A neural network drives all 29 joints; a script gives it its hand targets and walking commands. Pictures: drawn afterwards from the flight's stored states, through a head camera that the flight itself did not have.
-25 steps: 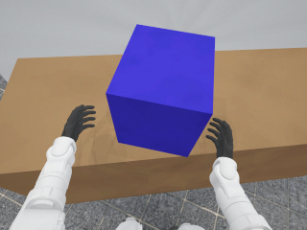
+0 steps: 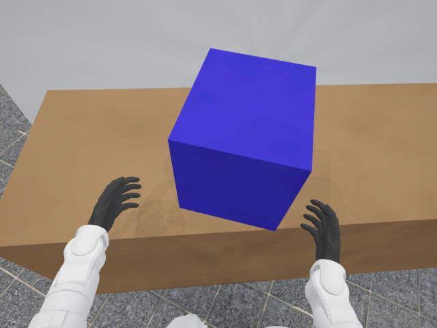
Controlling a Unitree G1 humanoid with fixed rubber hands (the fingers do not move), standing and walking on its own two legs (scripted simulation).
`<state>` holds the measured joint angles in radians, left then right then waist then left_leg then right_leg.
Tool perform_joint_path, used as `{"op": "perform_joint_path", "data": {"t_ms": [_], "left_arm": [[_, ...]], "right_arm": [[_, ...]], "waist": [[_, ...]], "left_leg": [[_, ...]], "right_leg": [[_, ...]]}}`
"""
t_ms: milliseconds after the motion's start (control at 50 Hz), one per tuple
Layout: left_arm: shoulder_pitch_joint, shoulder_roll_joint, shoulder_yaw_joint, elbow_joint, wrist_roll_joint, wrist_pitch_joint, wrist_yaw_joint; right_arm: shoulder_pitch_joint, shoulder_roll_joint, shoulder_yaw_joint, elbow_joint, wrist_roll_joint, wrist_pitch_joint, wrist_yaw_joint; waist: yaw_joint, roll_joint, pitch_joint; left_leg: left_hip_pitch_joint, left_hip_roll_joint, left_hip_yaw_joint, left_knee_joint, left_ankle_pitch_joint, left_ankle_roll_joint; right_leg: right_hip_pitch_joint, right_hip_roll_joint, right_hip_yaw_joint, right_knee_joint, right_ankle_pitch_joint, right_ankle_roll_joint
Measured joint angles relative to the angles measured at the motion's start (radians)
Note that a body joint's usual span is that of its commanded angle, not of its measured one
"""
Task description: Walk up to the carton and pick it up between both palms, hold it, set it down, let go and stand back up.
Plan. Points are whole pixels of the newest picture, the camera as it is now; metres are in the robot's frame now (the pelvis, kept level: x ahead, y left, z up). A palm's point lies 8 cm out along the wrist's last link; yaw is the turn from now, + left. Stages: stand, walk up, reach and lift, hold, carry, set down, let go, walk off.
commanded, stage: set down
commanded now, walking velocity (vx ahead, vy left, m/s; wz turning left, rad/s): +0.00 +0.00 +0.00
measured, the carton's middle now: (243, 142) +0.49 -0.02 +0.00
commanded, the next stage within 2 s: none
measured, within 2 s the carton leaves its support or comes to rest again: neither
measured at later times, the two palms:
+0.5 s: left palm (93, 251) +0.23 +0.25 -0.01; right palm (333, 274) +0.20 -0.17 -0.01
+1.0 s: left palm (99, 285) +0.18 +0.23 -0.02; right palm (352, 286) +0.18 -0.20 -0.01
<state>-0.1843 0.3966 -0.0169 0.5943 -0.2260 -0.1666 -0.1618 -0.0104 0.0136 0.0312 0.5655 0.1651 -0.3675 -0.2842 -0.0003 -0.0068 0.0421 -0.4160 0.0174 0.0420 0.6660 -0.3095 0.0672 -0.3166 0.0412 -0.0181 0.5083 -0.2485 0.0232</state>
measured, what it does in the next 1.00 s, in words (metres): stands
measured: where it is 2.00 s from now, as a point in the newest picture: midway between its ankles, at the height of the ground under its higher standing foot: outside the picture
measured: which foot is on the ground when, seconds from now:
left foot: down 0.00-1.00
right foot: down 0.00-1.00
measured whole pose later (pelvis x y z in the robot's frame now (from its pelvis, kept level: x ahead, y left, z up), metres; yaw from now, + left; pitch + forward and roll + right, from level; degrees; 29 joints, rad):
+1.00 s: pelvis +0.00 -0.02 +0.01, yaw +1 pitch -9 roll -2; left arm 0.23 0.43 -0.07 0.34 -0.28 -0.11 -0.13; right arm 0.31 0.00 0.03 0.26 0.10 -0.12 -0.21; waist 0.04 -0.03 0.16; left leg -0.11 0.01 0.04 0.55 -0.29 0.04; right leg -0.04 0.04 -0.02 0.46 -0.27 -0.01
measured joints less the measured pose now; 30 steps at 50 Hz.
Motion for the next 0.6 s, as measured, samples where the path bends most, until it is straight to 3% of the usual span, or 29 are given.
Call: {"op": "perform_joint_path", "data": {"t_ms": [480, 600], "left_arm": [[0.252, 0.029, -0.021, -0.194, -0.029, 0.009, -0.006], [0.339, 0.03, -0.035, -0.256, -0.03, 0.012, 0.006]], "right_arm": [[0.204, 0.024, 0.018, -0.155, -0.021, 0.043, 0.015], [0.264, 0.004, 0.009, -0.188, -0.023, 0.064, 0.038]], "waist": [[0.018, -0.014, 0.085], [0.022, -0.006, 0.085]], "left_leg": [[0.194, -0.006, 0.003, -0.059, 0.0, 0.001], [0.242, -0.009, 0.002, -0.078, 0.003, -0.001]], "right_leg": [[0.195, -0.003, 0.009, -0.066, 0.006, -0.002], [0.243, -0.005, 0.01, -0.083, 0.006, -0.011]]}}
